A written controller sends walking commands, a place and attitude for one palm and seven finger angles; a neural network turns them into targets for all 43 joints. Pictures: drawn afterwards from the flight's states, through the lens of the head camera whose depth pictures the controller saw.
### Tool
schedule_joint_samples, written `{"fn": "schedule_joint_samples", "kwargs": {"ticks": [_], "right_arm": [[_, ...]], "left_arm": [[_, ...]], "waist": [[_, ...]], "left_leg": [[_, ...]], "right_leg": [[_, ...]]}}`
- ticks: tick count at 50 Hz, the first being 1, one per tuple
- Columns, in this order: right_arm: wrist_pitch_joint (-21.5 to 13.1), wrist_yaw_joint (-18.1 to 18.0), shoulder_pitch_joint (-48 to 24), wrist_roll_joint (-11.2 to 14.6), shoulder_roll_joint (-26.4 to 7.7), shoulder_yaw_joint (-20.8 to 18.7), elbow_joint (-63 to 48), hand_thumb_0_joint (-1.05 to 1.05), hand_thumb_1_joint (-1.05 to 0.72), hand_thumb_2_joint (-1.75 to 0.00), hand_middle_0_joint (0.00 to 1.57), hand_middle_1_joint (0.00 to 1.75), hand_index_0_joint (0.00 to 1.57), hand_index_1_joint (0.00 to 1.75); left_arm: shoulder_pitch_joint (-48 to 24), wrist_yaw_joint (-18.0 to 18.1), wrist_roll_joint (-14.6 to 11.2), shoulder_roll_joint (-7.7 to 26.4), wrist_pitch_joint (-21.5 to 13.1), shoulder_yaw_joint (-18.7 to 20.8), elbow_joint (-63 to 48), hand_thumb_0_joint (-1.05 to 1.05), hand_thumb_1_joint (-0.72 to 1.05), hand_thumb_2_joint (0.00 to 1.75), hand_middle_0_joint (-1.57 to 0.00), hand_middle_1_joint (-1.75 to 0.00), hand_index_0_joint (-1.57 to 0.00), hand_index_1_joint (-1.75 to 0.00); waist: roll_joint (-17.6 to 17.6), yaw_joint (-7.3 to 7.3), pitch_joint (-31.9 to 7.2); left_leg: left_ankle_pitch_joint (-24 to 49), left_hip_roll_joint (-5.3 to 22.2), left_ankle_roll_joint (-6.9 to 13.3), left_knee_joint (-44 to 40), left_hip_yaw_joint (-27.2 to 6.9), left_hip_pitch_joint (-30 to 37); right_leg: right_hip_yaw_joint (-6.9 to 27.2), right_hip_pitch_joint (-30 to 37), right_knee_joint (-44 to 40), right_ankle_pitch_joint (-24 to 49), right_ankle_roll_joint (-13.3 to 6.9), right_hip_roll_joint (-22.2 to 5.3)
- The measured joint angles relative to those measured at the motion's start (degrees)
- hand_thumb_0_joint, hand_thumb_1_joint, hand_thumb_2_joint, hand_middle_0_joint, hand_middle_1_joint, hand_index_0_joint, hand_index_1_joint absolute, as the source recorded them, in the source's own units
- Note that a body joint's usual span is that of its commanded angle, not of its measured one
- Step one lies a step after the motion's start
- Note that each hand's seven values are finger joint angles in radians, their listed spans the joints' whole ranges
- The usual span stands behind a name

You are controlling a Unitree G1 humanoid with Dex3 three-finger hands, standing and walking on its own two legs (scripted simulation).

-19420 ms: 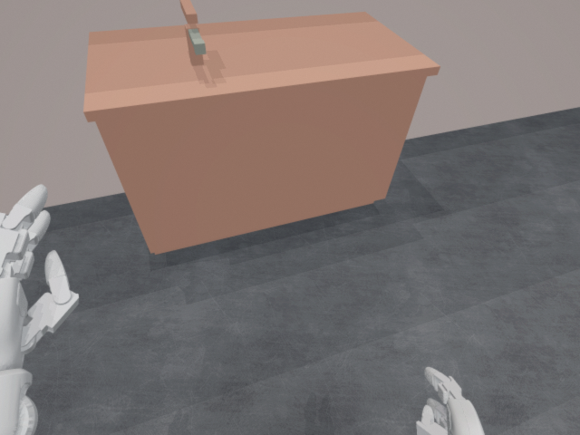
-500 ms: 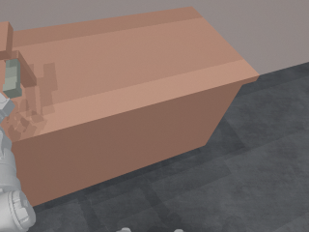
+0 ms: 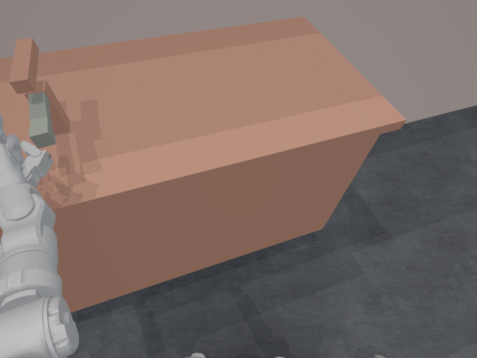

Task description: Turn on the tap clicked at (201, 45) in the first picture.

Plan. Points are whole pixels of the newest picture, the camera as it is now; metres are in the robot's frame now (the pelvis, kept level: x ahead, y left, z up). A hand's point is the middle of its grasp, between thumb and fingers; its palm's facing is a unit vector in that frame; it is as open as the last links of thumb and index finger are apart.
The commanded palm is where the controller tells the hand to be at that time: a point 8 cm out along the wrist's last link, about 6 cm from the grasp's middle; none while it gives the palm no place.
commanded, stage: push the lever round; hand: left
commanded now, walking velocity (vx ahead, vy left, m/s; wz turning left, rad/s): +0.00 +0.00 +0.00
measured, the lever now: (42, 135) +0.45 +0.35 +0.10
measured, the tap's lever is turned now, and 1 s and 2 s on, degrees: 6 35 62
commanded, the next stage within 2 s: none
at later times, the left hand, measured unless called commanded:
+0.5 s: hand (71, 149) +0.43 +0.30 +0.10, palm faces +0.70 -0.72 -0.06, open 7.5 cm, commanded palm +0.39 +0.32 +0.10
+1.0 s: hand (94, 136) +0.46 +0.27 +0.10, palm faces +0.78 -0.62 -0.09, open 7.6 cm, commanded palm +0.41 +0.28 +0.10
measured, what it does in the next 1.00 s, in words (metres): stands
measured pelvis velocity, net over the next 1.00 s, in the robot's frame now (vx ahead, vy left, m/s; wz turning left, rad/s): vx -0.01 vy -0.02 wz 0.01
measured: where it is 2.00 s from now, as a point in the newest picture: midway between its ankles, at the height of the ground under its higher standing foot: outside the picture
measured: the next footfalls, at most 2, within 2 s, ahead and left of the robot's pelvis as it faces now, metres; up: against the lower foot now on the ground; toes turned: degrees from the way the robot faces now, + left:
none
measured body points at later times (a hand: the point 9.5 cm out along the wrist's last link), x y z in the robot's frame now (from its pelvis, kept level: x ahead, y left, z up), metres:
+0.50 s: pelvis -0.01 -0.01 +0.00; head +0.05 +0.00 +0.44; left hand +0.39 +0.33 +0.10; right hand +0.07 -0.27 -0.12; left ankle +0.01 +0.10 -0.71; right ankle +0.01 -0.10 -0.71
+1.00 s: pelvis -0.01 -0.02 -0.01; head +0.05 -0.01 +0.44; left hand +0.41 +0.30 +0.10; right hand +0.02 -0.29 -0.13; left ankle +0.01 +0.10 -0.71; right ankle +0.01 -0.10 -0.71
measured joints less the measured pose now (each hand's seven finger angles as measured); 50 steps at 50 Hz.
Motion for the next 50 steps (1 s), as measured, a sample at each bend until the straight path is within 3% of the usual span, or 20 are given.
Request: {"fn": "schedule_joint_samples", "kwargs": {"ticks": [10,23,50], "right_arm": [[-0.1,0.4,-0.5,-0.7,0.7,0.2,0.5,0.0,-0.9,-0.9,0.2,0.3,0.2,0.3],[0.5,0.9,-0.3,-1.8,0.8,0.0,1.9,0.0,-0.9,-0.9,0.2,0.3,0.2,0.3],[2.3,2.7,2.3,-3.8,0.7,-1.1,2.5,0.0,-0.9,-0.9,0.2,0.3,0.2,0.3]], "left_arm": [[-1.6,6.0,1.9,-2.4,1.0,-1.7,0.3,0.02,0.97,0.93,-0.16,-0.15,-0.15,-0.15],[-6.2,12.3,4.4,-4.2,-0.3,-2.4,4.8,0.0,0.96,0.95,-0.15,-0.15,-0.15,-0.15],[-14.7,25.5,10.2,-3.8,-1.2,0.4,14.7,0.0,0.94,0.93,-0.16,-0.15,-0.16,-0.15]], "waist": [[0.1,-0.11,-0.2],[0.0,-0.64,-0.4],[0.2,-4.19,-2.0]], "left_leg": [[0.3,-0.3,-0.1,-0.5,-0.3,0.5],[0.7,-0.4,-0.4,0.0,-0.9,-0.9],[0.8,0.6,-1.3,1.0,-0.8,-4.4]], "right_leg": [[-0.3,0.6,-0.3,0.0,0.0,-0.3],[-1.0,-0.8,0.6,0.0,-0.4,-0.4],[-0.8,-4.7,1.8,0.2,-1.5,0.6]]}}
